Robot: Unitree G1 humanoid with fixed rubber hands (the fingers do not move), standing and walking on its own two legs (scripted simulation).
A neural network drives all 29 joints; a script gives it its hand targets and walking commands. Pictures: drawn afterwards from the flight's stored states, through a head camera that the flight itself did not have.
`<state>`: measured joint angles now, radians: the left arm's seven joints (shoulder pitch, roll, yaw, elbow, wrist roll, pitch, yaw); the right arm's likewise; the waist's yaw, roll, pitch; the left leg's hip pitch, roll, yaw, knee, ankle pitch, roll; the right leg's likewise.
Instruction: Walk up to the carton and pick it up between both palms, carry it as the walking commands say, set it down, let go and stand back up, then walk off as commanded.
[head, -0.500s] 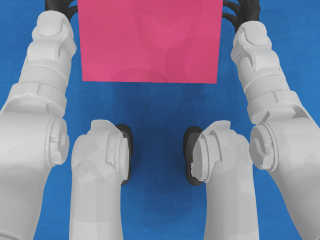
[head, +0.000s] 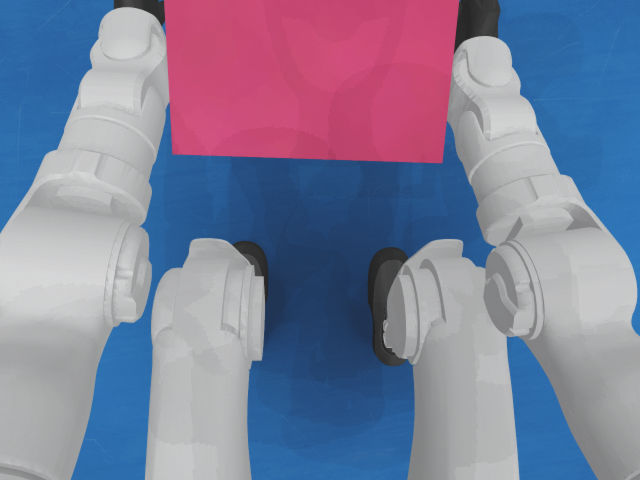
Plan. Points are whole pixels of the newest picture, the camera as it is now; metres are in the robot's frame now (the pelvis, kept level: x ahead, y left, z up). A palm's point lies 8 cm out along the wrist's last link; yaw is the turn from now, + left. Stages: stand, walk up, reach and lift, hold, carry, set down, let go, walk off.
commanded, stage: reach and lift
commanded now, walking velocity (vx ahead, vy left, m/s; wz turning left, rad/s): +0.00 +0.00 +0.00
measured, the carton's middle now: (308, 62) +0.50 +0.03 -0.24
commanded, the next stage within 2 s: none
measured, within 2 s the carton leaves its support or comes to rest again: leaves its support in 0.46 s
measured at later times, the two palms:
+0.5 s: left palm (151, 4) +0.53 +0.18 -0.17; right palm (481, 32) +0.53 -0.13 -0.17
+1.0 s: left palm out of the picture +0.53 +0.18 -0.09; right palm out of the picture +0.53 -0.13 -0.09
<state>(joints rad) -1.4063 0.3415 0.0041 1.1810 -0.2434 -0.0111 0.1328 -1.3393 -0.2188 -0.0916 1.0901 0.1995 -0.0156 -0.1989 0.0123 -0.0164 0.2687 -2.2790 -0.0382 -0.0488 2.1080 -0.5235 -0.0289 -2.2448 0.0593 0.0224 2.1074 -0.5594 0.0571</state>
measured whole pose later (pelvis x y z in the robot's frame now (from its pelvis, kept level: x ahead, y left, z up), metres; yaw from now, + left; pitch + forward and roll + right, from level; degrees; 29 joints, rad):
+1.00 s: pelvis +0.01 +0.00 +0.03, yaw +0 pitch +45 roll -2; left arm -1.24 0.19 0.32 0.84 0.08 0.28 0.04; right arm -1.17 -0.07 -0.42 0.74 -0.06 0.27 -0.10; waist 0.00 -0.02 0.03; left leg -2.27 -0.09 -0.07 2.01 -0.53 -0.05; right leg -2.24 0.11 0.05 2.01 -0.56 0.08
